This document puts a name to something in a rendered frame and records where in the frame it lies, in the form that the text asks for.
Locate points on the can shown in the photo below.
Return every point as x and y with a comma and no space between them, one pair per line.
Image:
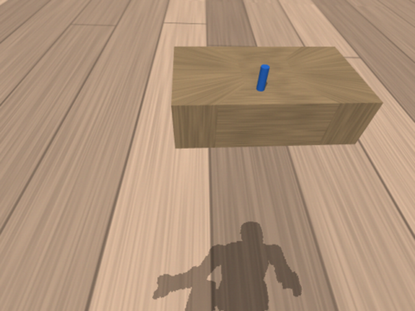
262,77

